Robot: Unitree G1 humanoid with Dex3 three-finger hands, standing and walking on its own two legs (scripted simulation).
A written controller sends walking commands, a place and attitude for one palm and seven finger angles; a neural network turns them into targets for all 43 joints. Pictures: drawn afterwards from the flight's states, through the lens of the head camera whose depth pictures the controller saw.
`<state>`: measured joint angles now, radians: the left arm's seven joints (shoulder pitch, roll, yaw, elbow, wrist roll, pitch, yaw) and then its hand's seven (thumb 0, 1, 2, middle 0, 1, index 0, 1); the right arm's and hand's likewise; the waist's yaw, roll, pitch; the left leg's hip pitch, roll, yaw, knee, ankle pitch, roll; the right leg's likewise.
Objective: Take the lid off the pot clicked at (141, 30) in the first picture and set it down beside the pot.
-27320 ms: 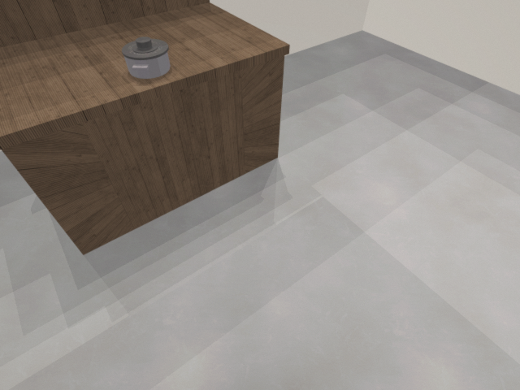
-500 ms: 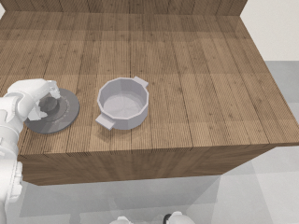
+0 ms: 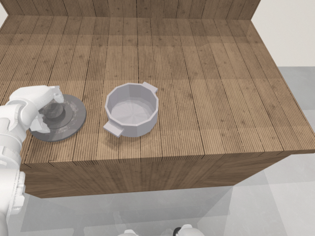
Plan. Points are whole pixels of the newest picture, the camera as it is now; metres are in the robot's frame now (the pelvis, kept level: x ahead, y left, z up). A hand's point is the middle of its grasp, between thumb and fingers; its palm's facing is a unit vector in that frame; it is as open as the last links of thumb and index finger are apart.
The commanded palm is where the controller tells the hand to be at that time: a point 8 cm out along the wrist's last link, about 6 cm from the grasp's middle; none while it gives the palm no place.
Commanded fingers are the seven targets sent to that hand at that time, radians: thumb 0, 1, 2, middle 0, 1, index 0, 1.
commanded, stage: open the fingers wide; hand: left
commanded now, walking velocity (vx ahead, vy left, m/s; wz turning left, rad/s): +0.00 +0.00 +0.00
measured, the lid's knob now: (54, 112) +0.46 +0.29 -0.03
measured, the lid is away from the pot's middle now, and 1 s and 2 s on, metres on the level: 0.23 0.23 0.23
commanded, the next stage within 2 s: raise the empty hand in 0.02 s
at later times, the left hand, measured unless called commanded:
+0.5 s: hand (37, 104) +0.44 +0.30 +0.04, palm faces -0.42 -0.08 -0.90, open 11.0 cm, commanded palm +0.45 +0.29 +0.11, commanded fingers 0.00 -0.01 0.64 -0.34 -0.87 -0.34 -0.87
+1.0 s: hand (26, 90) +0.45 +0.30 +0.09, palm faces -0.39 -0.06 -0.92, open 11.1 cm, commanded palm +0.45 +0.30 +0.16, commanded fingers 0.00 -0.01 0.64 -0.34 -0.87 -0.34 -0.87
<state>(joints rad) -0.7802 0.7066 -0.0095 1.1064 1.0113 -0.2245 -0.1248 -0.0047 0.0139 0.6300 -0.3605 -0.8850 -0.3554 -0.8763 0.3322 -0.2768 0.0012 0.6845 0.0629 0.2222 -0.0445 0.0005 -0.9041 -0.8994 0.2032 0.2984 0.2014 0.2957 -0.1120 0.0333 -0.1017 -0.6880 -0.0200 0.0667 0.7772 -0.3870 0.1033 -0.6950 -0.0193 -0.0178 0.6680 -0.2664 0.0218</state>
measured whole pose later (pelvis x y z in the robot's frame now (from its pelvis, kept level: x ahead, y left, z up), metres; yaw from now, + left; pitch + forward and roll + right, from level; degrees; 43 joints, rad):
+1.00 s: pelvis +0.02 +0.01 +0.02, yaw +1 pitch +11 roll -3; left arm -0.83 0.69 -0.08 1.00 0.96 -0.14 -0.24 0.00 0.00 0.64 -0.36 -0.87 -0.35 -0.86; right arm 0.31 -0.28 0.00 0.67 0.08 0.19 -0.03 0.00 -0.90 -0.90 0.20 0.30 0.20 0.30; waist -0.08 0.04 -0.08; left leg -0.46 -0.05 0.06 0.59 -0.33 0.11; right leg -0.47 -0.04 -0.01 0.49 -0.22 0.01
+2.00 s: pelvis +0.02 -0.01 +0.03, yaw +3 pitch +6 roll -2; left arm -0.64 0.70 -0.05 0.68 0.89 -0.10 -0.33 0.00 0.00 0.64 -0.36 -0.87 -0.36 -0.87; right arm 0.22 -0.28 0.01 0.63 0.09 0.19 -0.02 0.00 -0.91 -0.90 0.20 0.30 0.20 0.30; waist -0.03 0.06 -0.03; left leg -0.31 -0.06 0.03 0.46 -0.27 0.09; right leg -0.32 -0.04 -0.04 0.40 -0.19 0.03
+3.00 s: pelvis +0.02 -0.06 +0.04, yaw +2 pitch -4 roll -1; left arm 0.09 0.35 0.31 -0.05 -0.09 -0.09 0.10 0.01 0.78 0.87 -0.22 -0.37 -0.22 -0.37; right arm 0.16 -0.25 0.04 0.67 0.04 -0.08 -0.06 0.01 -0.90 -0.90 0.20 0.30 0.20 0.30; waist 0.03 0.06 0.03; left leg -0.07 0.01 0.02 0.41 -0.27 0.01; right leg -0.10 0.02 -0.06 0.38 -0.21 -0.03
